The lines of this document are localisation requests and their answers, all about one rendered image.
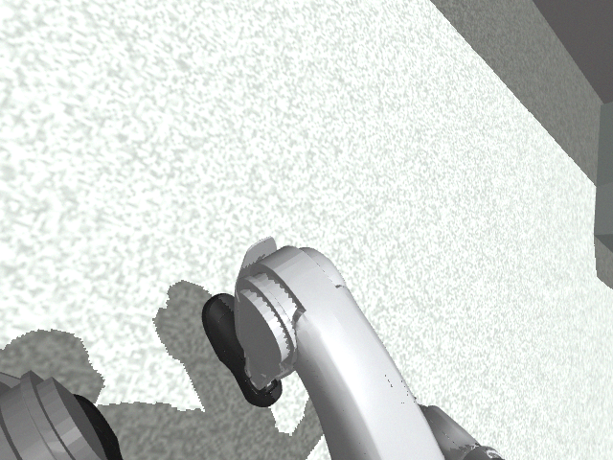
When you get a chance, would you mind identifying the right robot foot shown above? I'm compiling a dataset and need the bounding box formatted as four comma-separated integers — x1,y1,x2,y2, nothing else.
202,293,283,407

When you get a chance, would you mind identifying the left robot foot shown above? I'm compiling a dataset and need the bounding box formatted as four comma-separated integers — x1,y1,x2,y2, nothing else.
73,394,123,460

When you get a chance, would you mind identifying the right robot hand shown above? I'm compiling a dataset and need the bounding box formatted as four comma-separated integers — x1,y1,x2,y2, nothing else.
414,397,481,460

